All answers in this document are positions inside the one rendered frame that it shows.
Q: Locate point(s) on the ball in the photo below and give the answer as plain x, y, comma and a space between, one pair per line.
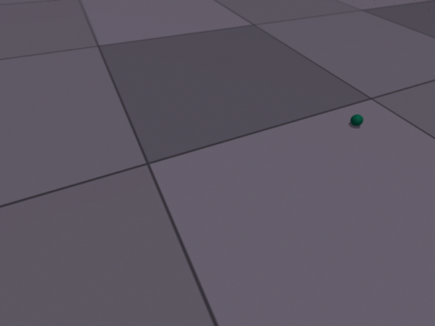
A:
356, 120

